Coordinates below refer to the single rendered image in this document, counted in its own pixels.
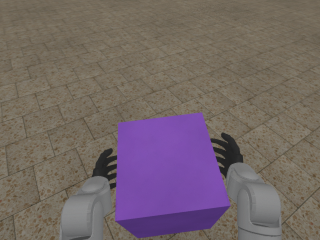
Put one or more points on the right robot hand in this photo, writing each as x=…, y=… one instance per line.
x=232, y=154

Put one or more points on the robot right forearm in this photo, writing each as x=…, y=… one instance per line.
x=258, y=204

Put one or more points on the carton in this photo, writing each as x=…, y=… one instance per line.
x=167, y=179

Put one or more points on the robot left forearm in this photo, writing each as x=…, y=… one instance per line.
x=82, y=216

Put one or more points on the left robot hand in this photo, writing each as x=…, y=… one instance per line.
x=101, y=168

